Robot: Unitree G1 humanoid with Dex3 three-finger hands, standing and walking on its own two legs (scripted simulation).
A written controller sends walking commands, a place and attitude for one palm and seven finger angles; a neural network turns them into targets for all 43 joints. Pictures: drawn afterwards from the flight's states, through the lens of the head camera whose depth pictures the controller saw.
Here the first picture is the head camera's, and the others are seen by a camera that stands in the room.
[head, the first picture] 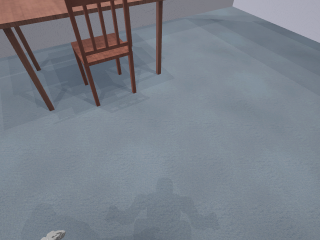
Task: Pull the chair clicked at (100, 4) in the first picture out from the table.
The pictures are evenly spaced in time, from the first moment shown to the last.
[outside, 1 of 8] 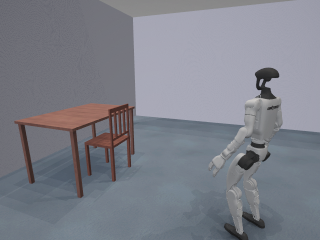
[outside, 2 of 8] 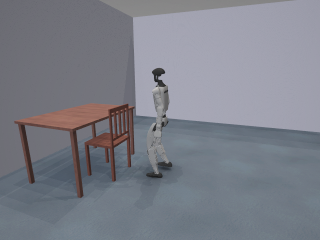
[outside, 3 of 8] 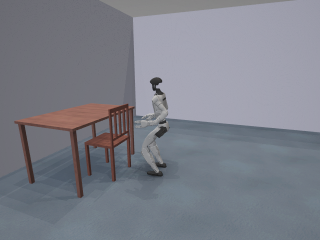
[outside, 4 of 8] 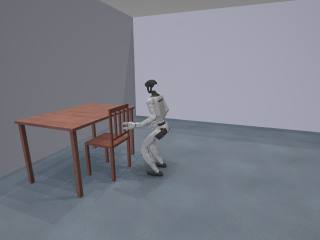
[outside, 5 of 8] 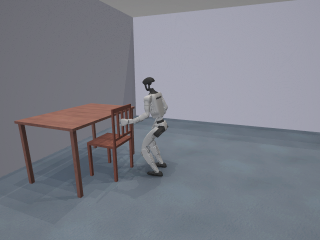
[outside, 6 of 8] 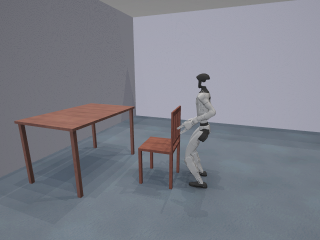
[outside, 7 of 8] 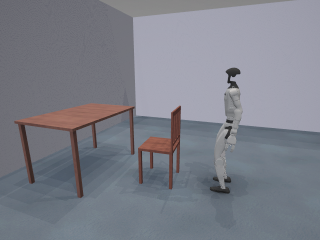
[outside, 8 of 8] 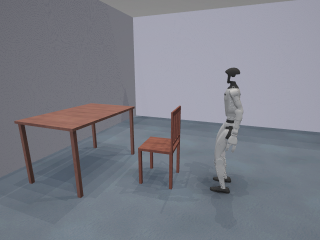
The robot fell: no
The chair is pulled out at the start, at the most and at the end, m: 0.00 0.67 0.67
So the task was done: yes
